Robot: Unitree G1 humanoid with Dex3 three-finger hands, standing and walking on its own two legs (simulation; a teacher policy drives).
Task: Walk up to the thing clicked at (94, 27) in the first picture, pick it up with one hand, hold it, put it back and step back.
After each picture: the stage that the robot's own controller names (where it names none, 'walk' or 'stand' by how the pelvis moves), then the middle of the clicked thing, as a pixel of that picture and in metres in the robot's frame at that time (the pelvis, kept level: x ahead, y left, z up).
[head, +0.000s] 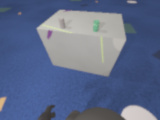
stand; (96, 26) +0.97 +0.04 +0.06
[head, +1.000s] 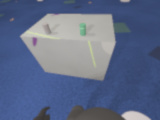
walk; (82, 29) +0.84 +0.19 +0.09
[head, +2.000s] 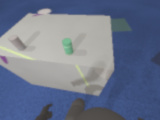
stand; (68, 47) +0.48 +0.25 +0.09
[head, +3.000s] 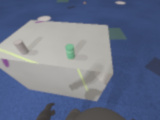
walk; (70, 52) +0.49 +0.22 +0.07
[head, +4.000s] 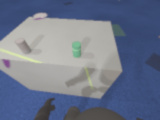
stand; (76, 50) +0.49 +0.16 +0.08
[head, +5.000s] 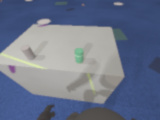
stand; (79, 56) +0.47 +0.14 +0.06
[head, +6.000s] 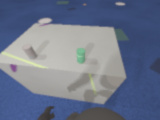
stand; (80, 56) +0.47 +0.13 +0.06
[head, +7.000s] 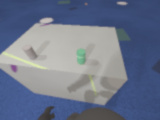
stand; (81, 57) +0.46 +0.12 +0.06
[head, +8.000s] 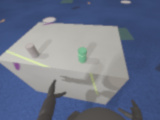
rise first; (82, 55) +0.47 +0.13 +0.06
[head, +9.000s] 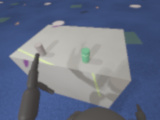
go down; (85, 55) +0.48 +0.13 +0.06
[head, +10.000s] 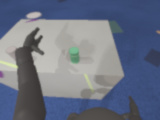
go down; (74, 55) +0.45 +0.13 +0.07
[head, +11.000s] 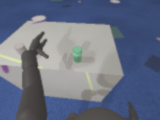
approach; (77, 54) +0.47 +0.13 +0.07
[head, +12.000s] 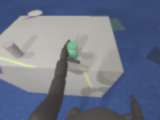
close; (73, 51) +0.46 +0.14 +0.09
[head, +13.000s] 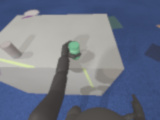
lift; (74, 51) +0.46 +0.12 +0.10
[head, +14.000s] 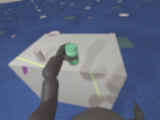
lift; (72, 54) +0.33 +0.15 +0.24
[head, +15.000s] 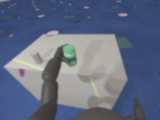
hold; (70, 56) +0.33 +0.16 +0.23
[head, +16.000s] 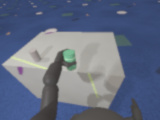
hold; (70, 60) +0.33 +0.16 +0.19
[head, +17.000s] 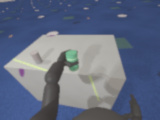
hold; (72, 60) +0.33 +0.15 +0.19
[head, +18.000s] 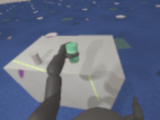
crouch; (72, 53) +0.36 +0.15 +0.23
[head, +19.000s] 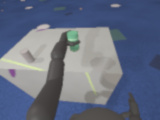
crouch; (73, 41) +0.46 +0.13 +0.23
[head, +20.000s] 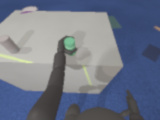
lower; (70, 47) +0.48 +0.14 +0.12
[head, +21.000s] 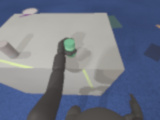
lower; (70, 48) +0.47 +0.15 +0.11
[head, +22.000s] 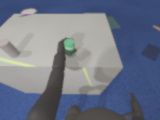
lower; (70, 48) +0.47 +0.15 +0.11
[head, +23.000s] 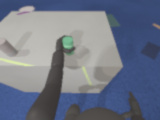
lower; (68, 46) +0.48 +0.15 +0.11
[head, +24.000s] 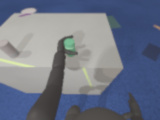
open; (70, 48) +0.48 +0.15 +0.10
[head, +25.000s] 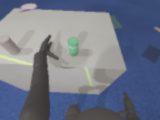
sink last; (73, 47) +0.48 +0.13 +0.10
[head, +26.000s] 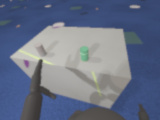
sink last; (84, 54) +0.49 +0.14 +0.08
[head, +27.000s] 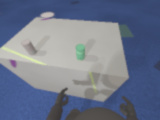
stand; (80, 52) +0.47 +0.14 +0.07
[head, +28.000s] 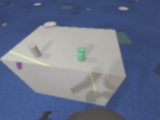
stand; (81, 54) +0.50 +0.14 +0.06
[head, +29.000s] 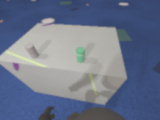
stand; (80, 55) +0.48 +0.13 +0.06
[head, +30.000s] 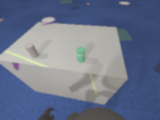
stand; (80, 55) +0.48 +0.13 +0.06
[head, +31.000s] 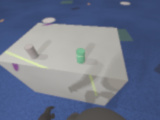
stand; (80, 56) +0.46 +0.13 +0.06
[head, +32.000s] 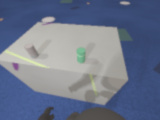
stand; (81, 55) +0.47 +0.13 +0.06
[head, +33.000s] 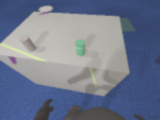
walk; (80, 48) +0.49 +0.14 +0.07
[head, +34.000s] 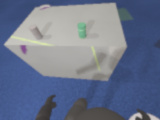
walk; (82, 31) +0.66 +0.16 +0.08
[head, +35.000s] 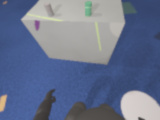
walk; (88, 9) +0.96 +0.14 +0.09
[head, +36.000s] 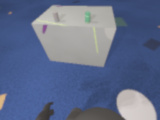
stand; (87, 17) +1.10 +0.15 +0.08
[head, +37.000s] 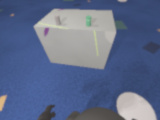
stand; (88, 21) +1.09 +0.14 +0.06
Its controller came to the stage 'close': yes
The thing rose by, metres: 0.21
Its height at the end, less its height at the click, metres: +0.00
